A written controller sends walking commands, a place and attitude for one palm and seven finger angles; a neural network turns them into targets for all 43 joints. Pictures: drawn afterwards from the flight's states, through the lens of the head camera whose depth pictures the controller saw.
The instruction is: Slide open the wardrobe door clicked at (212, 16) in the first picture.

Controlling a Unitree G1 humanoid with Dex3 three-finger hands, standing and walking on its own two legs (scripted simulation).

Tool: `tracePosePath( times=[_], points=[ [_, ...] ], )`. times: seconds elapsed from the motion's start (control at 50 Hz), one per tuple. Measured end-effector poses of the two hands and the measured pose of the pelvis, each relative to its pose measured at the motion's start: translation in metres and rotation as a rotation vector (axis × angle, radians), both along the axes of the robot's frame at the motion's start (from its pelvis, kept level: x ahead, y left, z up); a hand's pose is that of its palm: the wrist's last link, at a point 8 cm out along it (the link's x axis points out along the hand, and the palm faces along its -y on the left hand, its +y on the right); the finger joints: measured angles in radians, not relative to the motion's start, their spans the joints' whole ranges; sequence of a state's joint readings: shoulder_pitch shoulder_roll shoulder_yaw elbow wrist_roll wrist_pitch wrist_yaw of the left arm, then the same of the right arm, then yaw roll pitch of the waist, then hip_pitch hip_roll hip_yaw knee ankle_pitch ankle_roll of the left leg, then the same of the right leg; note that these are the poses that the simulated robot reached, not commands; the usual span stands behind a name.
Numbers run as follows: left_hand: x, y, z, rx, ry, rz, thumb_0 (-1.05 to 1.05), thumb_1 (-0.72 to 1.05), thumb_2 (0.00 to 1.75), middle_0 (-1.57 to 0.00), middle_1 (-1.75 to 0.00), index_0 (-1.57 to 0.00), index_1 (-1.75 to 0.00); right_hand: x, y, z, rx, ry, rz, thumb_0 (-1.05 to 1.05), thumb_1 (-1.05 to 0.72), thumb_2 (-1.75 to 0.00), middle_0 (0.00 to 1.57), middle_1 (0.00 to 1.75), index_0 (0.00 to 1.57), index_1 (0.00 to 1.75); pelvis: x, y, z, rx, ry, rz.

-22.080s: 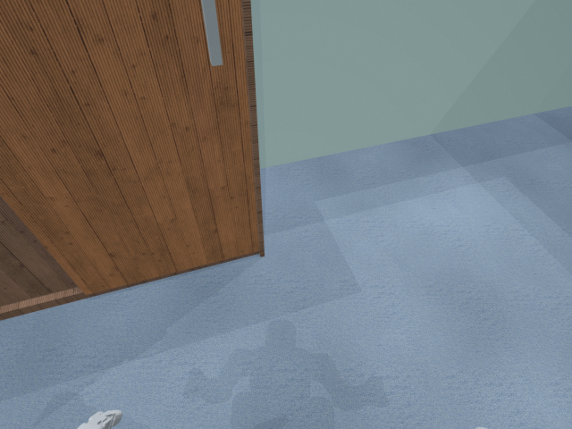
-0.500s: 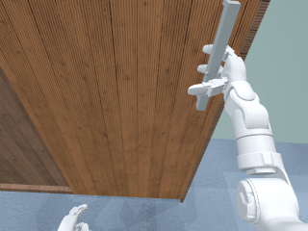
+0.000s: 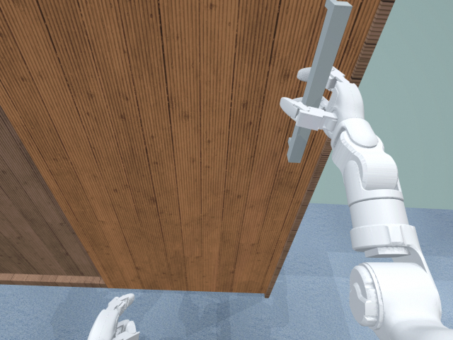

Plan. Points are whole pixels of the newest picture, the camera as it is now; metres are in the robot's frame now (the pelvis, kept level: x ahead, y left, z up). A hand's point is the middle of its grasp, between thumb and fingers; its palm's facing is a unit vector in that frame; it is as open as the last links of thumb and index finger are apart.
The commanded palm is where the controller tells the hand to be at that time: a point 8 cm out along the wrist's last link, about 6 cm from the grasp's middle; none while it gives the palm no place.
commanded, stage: grip the handle and tug to test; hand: right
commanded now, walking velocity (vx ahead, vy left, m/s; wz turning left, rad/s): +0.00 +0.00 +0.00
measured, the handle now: (309, 91) +0.48 -0.10 +0.25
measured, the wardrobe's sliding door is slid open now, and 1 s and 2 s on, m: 0.00 0.00 0.06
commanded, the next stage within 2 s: tug the door sideways, standing still in 0.90 s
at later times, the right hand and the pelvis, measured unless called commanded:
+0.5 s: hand (304, 107) +0.42 -0.09 +0.25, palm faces -0.04 +1.00 +0.00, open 6.0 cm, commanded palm +0.40 -0.15 +0.24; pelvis +0.00 +0.00 +0.00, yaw +0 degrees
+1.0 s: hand (303, 108) +0.42 -0.09 +0.24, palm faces -0.05 +1.00 +0.00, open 6.0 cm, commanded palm +0.38 -0.14 +0.24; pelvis +0.02 +0.00 +0.00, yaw +2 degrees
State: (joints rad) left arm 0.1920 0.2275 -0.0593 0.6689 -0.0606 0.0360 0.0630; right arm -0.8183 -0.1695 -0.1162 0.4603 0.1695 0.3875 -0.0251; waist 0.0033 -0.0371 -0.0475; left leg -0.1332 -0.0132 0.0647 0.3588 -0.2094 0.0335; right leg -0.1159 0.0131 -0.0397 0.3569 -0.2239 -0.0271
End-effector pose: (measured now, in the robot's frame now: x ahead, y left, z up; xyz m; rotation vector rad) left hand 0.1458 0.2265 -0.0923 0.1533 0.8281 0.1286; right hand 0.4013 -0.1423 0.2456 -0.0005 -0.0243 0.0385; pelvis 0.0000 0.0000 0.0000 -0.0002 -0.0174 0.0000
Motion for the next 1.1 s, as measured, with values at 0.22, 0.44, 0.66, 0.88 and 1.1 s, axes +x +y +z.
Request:
tracePosePath(
  times=[0.22, 0.44, 0.66, 0.88, 1.1],
  points=[
    [-0.005, 0.005, -0.001, 0.007, 0.015, 0.021, 0.01, 0.90, 0.89, -0.20, -0.30, -0.20, -0.30, 0.002, 0.001, -0.001, 0.006, -0.004, 0.007, 0.00, -0.67, -0.80, 0.37, 1.36, 0.36, 1.34, 0.002, -0.001, 0.000, 0.001, 0.001, 0.006],
    [-0.006, 0.004, -0.001, 0.014, 0.019, 0.015, 0.01, 0.90, 0.89, -0.20, -0.30, -0.20, -0.30, 0.003, 0.000, 0.000, 0.006, 0.012, 0.007, 0.01, -0.65, -0.82, 0.38, 1.37, 0.37, 1.35, -0.001, -0.001, 0.000, 0.001, 0.004, 0.000],
    [-0.012, 0.001, -0.002, 0.004, 0.015, 0.022, 0.01, 0.90, 0.89, -0.20, -0.30, -0.20, -0.30, 0.002, 0.001, 0.000, 0.003, 0.007, 0.000, 0.00, -0.66, -0.83, 0.37, 1.38, 0.36, 1.36, -0.003, -0.001, 0.000, 0.001, 0.003, 0.006],
    [-0.006, 0.004, -0.001, -0.010, 0.012, 0.043, 0.01, 0.90, 0.89, -0.20, -0.30, -0.20, -0.30, 0.001, 0.002, -0.002, 0.003, -0.021, 0.006, -0.01, -0.70, -0.78, 0.35, 1.39, 0.32, 1.36, 0.006, -0.002, 0.001, 0.001, 0.003, 0.024],
    [0.032, 0.004, 0.004, -0.004, -0.011, 0.004, 0.01, 0.90, 0.89, -0.20, -0.30, -0.20, -0.30, 0.001, 0.001, -0.002, 0.001, -0.024, 0.008, -0.01, -0.70, -0.77, 0.34, 1.39, 0.31, 1.36, 0.023, -0.001, 0.000, 0.002, 0.011, 0.009]
  ],
)
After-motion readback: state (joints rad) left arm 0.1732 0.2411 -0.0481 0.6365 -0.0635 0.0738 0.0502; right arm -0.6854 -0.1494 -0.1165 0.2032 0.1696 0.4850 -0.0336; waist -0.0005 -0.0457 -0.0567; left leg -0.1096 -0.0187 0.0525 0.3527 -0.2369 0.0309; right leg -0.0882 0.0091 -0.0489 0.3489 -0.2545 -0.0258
